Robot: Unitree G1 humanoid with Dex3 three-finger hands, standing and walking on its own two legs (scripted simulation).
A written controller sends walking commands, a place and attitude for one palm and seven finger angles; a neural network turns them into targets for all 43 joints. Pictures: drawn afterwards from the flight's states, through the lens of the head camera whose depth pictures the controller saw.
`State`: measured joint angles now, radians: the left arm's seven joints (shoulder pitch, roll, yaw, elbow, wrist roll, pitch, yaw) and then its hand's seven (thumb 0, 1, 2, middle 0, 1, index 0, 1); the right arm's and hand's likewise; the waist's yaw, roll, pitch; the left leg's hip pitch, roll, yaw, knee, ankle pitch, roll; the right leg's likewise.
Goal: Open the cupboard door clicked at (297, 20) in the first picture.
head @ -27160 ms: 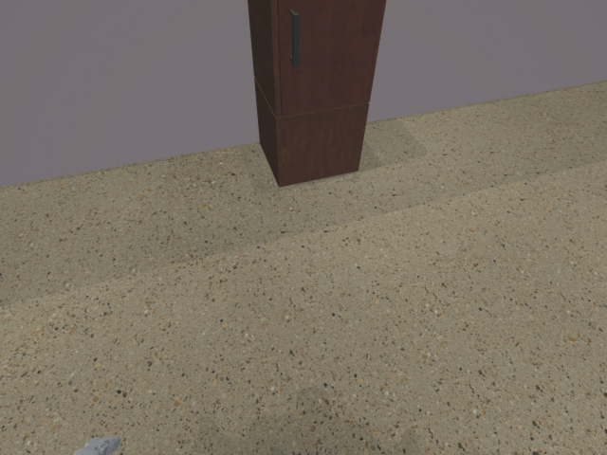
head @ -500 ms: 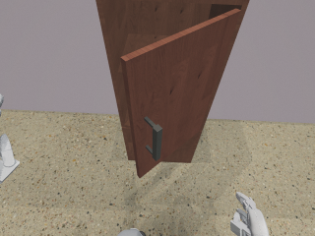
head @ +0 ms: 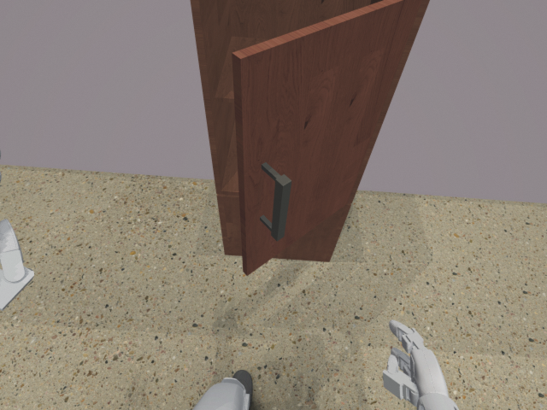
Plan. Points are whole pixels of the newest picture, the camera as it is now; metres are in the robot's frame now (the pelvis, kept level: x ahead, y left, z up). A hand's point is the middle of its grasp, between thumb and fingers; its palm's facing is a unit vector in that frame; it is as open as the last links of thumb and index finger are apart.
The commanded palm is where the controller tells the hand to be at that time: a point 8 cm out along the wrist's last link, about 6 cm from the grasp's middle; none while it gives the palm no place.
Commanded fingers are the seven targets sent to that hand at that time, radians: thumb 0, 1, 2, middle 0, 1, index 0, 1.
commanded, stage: stop stepping back and stand still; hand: left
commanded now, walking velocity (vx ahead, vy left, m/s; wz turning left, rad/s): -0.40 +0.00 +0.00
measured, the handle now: (273, 204) +0.47 +0.06 -0.03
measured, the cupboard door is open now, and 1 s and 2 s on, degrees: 43 43 43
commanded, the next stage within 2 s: let the arm hang, fingers relaxed in 0.76 s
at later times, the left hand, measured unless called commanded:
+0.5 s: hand out of the picture +0.11 +0.27 +0.19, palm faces +0.46 -0.77 -0.45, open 7.4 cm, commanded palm +0.06 +0.30 +0.19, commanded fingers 0.00 0.90 0.90 -0.20 -0.30 -0.20 -0.30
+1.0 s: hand out of the picture +0.10 +0.28 -0.01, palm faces +0.18 -0.88 -0.45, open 7.4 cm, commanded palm none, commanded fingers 0.00 0.90 0.90 -0.20 -0.30 -0.20 -0.30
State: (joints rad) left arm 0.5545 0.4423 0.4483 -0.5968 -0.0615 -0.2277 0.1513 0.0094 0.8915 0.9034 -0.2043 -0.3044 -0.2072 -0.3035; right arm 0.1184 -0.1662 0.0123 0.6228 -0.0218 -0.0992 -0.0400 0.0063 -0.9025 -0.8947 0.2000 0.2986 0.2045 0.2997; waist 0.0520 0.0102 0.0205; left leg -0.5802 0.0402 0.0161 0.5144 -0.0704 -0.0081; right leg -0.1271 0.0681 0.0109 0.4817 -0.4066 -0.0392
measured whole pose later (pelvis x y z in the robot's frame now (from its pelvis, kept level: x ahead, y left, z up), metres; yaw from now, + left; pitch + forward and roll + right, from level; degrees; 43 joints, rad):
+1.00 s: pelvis -0.10 +0.02 +0.00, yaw +3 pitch +0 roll +0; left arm 0.26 0.31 0.14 0.29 0.04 -0.01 0.02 0.00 0.90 0.90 -0.19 -0.30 -0.20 -0.30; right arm 0.16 -0.28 -0.02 0.82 -0.03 -0.05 0.00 0.00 -0.90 -0.89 0.20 0.30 0.20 0.30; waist 0.00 0.09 -0.02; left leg -0.35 0.00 0.01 0.64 -0.30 0.01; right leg -0.32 -0.03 -0.09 0.65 -0.33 -0.02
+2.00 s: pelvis -0.09 +0.03 +0.02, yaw +3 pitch -2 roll +0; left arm 0.25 0.14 0.02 1.15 0.01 0.00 0.03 0.00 0.92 0.90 -0.20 -0.30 -0.20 -0.30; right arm 0.29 -0.13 0.01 1.14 -0.02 0.00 -0.04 0.00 -0.91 -0.89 0.19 0.30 0.20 0.30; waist -0.01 0.02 0.05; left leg -0.19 -0.01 0.01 0.43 -0.21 0.01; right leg -0.16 -0.03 -0.10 0.43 -0.24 -0.01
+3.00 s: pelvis -0.07 +0.01 +0.01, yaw -4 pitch +0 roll +1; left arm 0.24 0.17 0.08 1.06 0.02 0.06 0.00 0.00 0.91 0.90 -0.20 -0.30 -0.20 -0.30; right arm 0.24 -0.16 -0.04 1.05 -0.03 0.03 -0.06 0.00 -0.91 -0.89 0.20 0.30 0.20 0.30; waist 0.01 0.00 0.09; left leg -0.23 0.04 0.11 0.53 -0.30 -0.01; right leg -0.26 0.02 0.01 0.58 -0.31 -0.03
